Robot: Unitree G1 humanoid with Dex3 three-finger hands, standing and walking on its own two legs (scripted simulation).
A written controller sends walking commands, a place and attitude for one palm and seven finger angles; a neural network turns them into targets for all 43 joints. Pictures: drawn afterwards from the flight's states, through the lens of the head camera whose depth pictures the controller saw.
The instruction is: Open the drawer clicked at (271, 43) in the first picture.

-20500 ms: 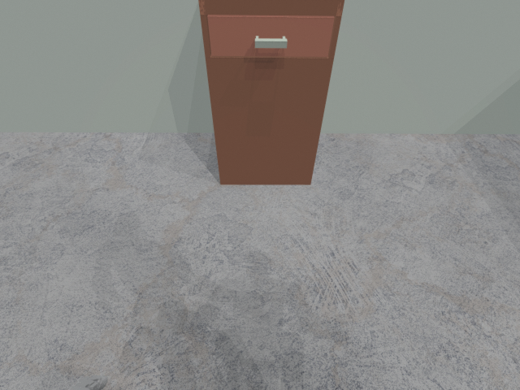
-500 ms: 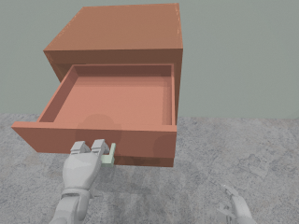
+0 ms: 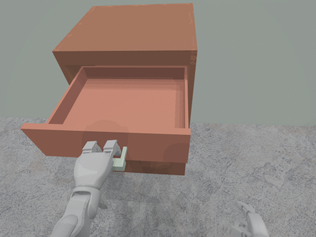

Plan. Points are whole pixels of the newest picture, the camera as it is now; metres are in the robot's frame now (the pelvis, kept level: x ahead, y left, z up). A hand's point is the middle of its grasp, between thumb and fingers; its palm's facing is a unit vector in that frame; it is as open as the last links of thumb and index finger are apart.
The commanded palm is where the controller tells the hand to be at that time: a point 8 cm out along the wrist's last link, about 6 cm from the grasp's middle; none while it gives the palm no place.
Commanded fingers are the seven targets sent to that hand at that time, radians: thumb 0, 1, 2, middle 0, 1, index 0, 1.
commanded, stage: lift the hand off the handle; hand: left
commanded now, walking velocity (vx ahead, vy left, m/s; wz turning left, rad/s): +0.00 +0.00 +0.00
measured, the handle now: (105, 156) +0.30 +0.19 +0.03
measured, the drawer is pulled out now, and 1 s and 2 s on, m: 0.30 0.30 0.30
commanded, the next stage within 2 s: draw the hand back to the body in 1.20 s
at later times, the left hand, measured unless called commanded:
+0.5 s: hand (97, 163) +0.27 +0.19 +0.06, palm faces +0.03 -0.13 -0.99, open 13.3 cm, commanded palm +0.24 +0.20 +0.15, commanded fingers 0.00 -0.50 0.30 -0.30 -1.20 -0.30 -1.20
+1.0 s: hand (89, 128) +0.30 +0.19 +0.16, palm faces +0.16 -0.12 -0.98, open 13.8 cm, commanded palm +0.25 +0.19 +0.22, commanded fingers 0.00 -0.50 0.30 -0.30 -1.20 -0.30 -1.20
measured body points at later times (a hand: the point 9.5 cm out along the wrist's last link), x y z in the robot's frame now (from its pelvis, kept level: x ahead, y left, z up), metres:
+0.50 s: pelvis +0.01 +0.00 +0.01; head +0.01 -0.04 +0.46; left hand +0.26 +0.19 +0.12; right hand +0.23 -0.20 -0.09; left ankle +0.01 +0.13 -0.72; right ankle +0.01 -0.10 -0.72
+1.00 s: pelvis +0.02 +0.00 +0.02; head +0.00 -0.05 +0.47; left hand +0.28 +0.19 +0.21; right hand +0.25 -0.18 -0.07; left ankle +0.01 +0.13 -0.72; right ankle +0.01 -0.10 -0.72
